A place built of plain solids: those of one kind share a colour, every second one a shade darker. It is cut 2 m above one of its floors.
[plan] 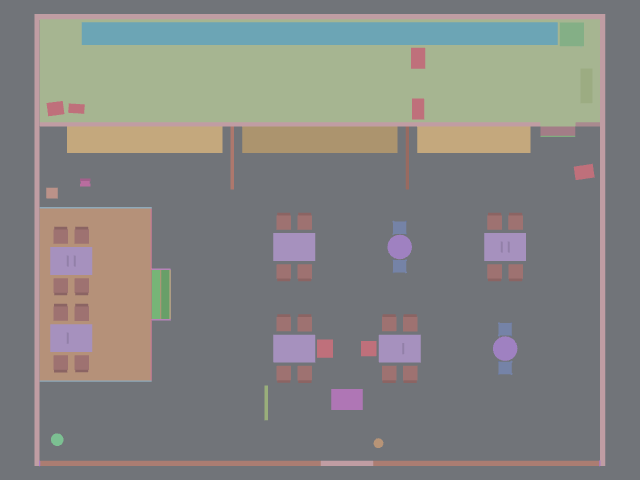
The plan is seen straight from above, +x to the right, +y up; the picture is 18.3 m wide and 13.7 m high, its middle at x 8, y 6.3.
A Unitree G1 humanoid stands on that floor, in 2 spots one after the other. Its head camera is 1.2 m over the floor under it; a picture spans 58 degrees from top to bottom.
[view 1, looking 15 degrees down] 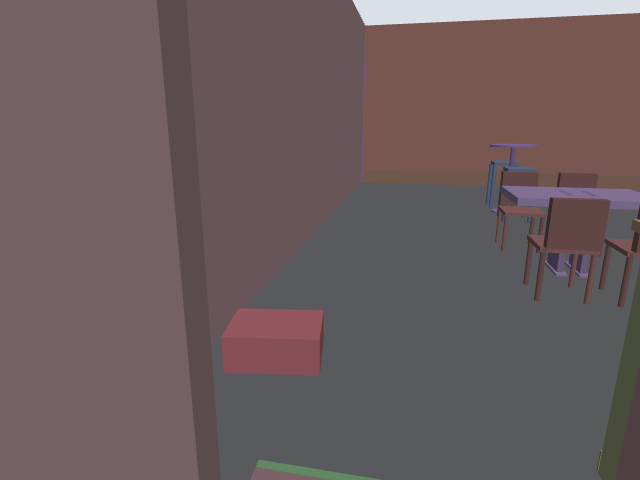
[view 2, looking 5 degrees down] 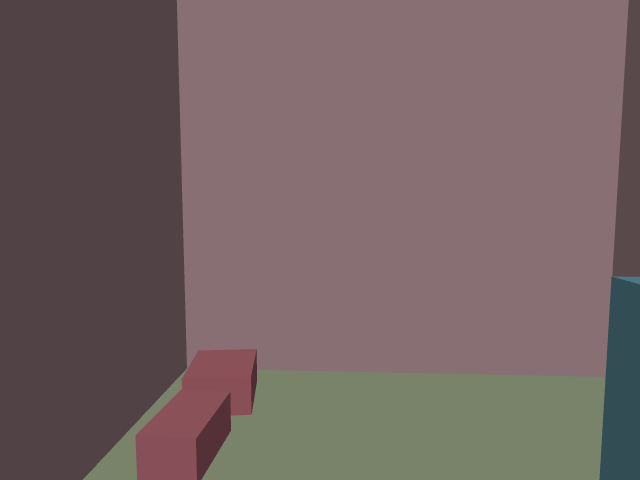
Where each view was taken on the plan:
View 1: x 14.79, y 10.50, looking -78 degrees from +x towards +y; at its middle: ground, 5.29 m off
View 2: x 2.99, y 10.78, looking -177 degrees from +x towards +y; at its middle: wall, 3.01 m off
